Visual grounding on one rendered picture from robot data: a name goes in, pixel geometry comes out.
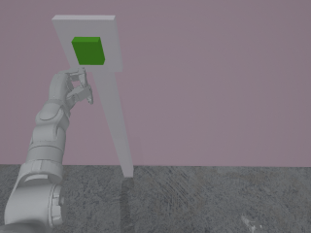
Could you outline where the robot left upper arm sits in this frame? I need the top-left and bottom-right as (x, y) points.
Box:
(0, 183), (67, 233)

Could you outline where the button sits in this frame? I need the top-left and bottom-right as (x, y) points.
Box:
(71, 37), (105, 65)

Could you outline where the left robot forearm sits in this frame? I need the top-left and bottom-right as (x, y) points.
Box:
(4, 99), (71, 225)

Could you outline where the panel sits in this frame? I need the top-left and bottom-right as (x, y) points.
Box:
(52, 15), (134, 178)

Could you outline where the robot left hand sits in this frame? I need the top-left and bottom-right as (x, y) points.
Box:
(48, 66), (93, 111)

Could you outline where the robot right hand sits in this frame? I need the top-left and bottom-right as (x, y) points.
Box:
(241, 214), (267, 233)

